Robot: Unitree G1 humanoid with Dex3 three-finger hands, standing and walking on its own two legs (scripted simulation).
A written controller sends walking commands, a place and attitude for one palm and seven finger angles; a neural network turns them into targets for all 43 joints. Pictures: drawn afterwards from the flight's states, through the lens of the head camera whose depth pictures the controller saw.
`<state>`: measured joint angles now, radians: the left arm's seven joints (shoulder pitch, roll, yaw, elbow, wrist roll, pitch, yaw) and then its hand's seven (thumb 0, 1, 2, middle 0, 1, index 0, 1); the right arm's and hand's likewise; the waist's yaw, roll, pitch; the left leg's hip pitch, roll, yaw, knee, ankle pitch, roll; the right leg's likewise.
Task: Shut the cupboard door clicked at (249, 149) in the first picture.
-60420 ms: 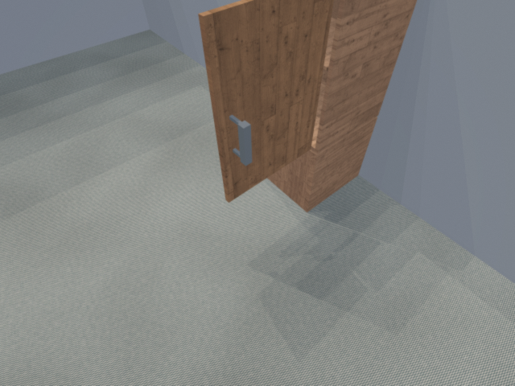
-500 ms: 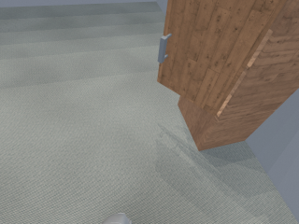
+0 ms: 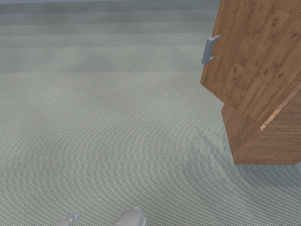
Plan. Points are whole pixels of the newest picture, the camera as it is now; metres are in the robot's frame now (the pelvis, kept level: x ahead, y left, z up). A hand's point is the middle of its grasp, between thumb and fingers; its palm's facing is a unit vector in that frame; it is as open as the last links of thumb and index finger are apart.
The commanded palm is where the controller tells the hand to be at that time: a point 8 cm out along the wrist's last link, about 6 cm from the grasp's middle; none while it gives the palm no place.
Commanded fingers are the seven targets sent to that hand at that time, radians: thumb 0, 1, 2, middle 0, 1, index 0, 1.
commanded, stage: walk to a spot facing it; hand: left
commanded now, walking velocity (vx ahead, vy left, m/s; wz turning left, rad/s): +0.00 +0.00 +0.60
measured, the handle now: (211, 49) +0.85 -0.26 -0.07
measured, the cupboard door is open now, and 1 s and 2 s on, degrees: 36 36 36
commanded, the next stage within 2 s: turn to face it in 1.44 s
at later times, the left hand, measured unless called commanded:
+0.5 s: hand out of the picture +0.01 +0.24 -0.17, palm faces +0.35 -0.90 -0.26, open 7.3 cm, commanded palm none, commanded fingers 0.00 0.90 0.90 -0.20 -0.30 -0.20 -0.30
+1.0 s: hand out of the picture +0.00 +0.15 -0.16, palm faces +0.66 -0.73 -0.20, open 7.3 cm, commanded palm none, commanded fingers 0.00 0.90 0.90 -0.20 -0.30 -0.20 -0.30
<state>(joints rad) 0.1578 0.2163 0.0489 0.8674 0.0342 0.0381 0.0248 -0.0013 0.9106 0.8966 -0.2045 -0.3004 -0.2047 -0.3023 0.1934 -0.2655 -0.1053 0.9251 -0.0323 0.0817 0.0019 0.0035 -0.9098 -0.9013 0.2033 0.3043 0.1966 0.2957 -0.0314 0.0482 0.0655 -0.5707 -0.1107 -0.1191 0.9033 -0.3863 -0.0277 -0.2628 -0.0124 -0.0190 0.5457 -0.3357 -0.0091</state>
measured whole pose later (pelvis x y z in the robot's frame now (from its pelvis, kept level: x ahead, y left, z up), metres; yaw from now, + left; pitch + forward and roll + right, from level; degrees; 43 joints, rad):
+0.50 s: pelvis +0.02 +0.01 +0.00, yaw +19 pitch +0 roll +0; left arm 0.21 0.26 0.07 0.89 0.03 0.06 0.01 0.01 0.91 0.90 -0.20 -0.30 -0.20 -0.30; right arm 0.13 -0.22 -0.04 0.87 -0.03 0.03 -0.01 0.00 -0.91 -0.90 0.20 0.30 0.20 0.30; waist 0.01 -0.03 0.11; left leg -0.28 -0.02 0.00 0.54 -0.27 0.03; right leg -0.47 -0.09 -0.03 1.06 -0.45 0.07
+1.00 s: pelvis +0.12 +0.02 +0.01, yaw +41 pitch +1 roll +0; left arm 0.36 0.15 0.04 0.96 0.04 -0.05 0.00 0.00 0.91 0.90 -0.21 -0.30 -0.21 -0.30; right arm 0.20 -0.22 -0.07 0.95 -0.03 0.06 0.05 0.01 -0.91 -0.90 0.20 0.30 0.19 0.30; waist 0.00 0.00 0.08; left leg -0.58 0.07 0.07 0.97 -0.27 -0.02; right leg -0.04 -0.11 -0.33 0.39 -0.34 0.03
